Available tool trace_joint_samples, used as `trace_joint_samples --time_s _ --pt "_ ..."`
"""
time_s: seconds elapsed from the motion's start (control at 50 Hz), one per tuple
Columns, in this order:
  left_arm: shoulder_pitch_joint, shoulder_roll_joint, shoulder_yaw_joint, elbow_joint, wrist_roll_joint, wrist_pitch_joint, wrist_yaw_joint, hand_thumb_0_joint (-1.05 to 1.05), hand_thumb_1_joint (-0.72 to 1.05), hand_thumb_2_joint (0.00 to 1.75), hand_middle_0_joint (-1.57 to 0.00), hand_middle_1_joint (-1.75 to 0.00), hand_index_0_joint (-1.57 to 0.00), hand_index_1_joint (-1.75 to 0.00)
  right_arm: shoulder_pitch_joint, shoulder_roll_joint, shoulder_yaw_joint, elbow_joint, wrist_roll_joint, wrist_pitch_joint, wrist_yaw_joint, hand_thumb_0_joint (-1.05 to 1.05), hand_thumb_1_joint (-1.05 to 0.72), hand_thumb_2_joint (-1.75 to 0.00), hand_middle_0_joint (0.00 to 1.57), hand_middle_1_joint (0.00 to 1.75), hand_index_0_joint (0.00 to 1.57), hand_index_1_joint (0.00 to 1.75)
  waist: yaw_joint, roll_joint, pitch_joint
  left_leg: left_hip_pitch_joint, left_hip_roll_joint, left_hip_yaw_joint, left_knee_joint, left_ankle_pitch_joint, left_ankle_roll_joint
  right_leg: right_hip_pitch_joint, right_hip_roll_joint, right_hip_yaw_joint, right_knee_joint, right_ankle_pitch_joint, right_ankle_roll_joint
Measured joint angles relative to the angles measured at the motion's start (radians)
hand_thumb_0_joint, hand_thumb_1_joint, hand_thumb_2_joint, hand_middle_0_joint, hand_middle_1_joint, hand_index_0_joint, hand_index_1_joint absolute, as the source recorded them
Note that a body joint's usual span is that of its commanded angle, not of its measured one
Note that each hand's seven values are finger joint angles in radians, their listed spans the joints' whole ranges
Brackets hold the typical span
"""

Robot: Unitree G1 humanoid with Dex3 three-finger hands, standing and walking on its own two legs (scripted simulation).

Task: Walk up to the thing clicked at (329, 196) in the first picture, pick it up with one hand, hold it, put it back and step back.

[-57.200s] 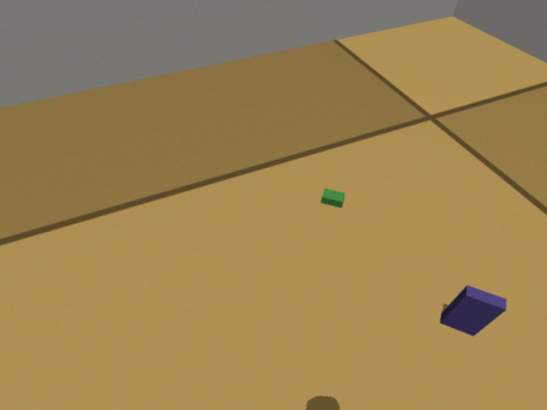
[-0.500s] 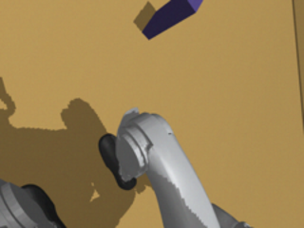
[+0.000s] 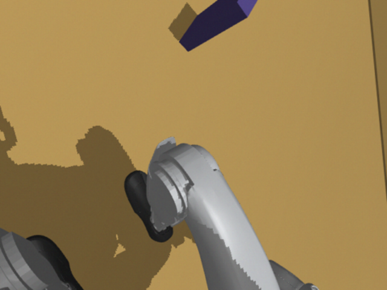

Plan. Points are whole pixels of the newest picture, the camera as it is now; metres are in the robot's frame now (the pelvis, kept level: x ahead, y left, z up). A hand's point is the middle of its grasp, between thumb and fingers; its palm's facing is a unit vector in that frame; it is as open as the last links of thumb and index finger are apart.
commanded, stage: close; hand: left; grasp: from above
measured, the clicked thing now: out of the picture +0.48 +0.37 -0.31
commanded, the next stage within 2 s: go down in 1.06 s
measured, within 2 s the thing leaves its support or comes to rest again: neither
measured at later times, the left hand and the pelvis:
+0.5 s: hand out of the picture +0.46 +0.36 -0.29, palm faces -0.24 -0.38 -0.89, open 11.5 cm; pelvis +0.00 +0.00 +0.00, yaw +0 degrees
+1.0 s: hand out of the picture +0.46 +0.36 -0.28, palm faces -0.24 -0.39 -0.89, open 12.1 cm; pelvis +0.00 +0.00 +0.00, yaw +0 degrees
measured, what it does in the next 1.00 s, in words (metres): stands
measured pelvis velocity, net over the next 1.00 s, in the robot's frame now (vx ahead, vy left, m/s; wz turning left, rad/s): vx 0.00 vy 0.00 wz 0.00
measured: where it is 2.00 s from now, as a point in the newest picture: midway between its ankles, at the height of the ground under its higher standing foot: (112, 249)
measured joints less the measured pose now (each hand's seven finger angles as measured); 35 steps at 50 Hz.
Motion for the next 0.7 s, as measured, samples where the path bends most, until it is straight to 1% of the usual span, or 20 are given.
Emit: trace_joint_samples --time_s 0.18,0.26,0.38,0.52,0.62,0.7 --pt "0.002 0.002 0.009 -0.011 0.002 -0.008 0.010 0.00 -0.09 0.71 -0.36 -0.85 -0.39 -0.82 -0.002 -0.002 -0.003 -0.010 -0.001 -0.002 0.006 0.01 -0.91 -0.89 0.20 0.30 0.20 0.30 0.002 0.001 0.005 -0.001 -0.001 -0.001 -0.002 0.002 0.001 0.001 0.000 -0.001 -0.004 0.002 0.001" --pt "0.001 0.000 0.003 -0.011 0.001 -0.002 0.002 0.00 -0.10 0.71 -0.35 -0.86 -0.37 -0.83 -0.002 0.001 -0.004 -0.007 0.002 -0.001 0.004 0.01 -0.91 -0.89 0.20 0.30 0.20 0.30 0.001 0.001 0.002 -0.001 0.000 0.001 -0.003 0.001 0.002 0.000 0.000 0.000 -0.003 0.000 0.002" --pt "0.005 -0.004 0.000 -0.009 0.001 -0.002 0.006 0.00 -0.11 0.73 -0.35 -0.87 -0.37 -0.84 -0.001 -0.001 -0.003 -0.006 0.001 -0.002 0.006 0.01 -0.91 -0.89 0.20 0.30 0.20 0.30 0.003 0.001 -0.001 -0.001 0.000 0.000 -0.001 -0.001 0.001 0.000 0.000 0.000 -0.002 -0.001 0.002" --pt "0.002 -0.002 0.010 -0.007 0.001 -0.004 0.009 0.00 -0.12 0.74 -0.34 -0.89 -0.36 -0.86 0.001 -0.002 -0.007 -0.010 -0.001 -0.003 0.008 0.01 -0.91 -0.89 0.20 0.30 0.20 0.30 0.004 -0.001 0.002 0.001 -0.001 0.000 -0.003 -0.002 0.002 0.004 0.000 0.000 -0.004 -0.002 0.002" --pt "0.000 -0.004 0.003 -0.005 0.007 -0.006 0.005 0.00 -0.14 0.76 -0.32 -0.90 -0.34 -0.87 0.003 -0.001 -0.009 -0.006 0.001 -0.005 0.008 0.01 -0.91 -0.89 0.20 0.30 0.20 0.30 0.004 0.000 -0.001 0.001 -0.001 0.000 -0.003 -0.003 0.001 0.004 -0.001 0.000 -0.004 -0.004 0.001" --pt "0.004 -0.008 -0.005 0.001 0.010 -0.008 0.014 0.00 -0.14 0.77 -0.32 -0.91 -0.34 -0.88 0.003 0.000 -0.007 -0.001 0.001 -0.001 0.010 0.01 -0.91 -0.89 0.20 0.30 0.20 0.30 0.006 0.002 -0.007 0.001 0.000 -0.002 -0.003 -0.006 -0.002 0.002 0.000 -0.002 -0.004 -0.005 -0.001"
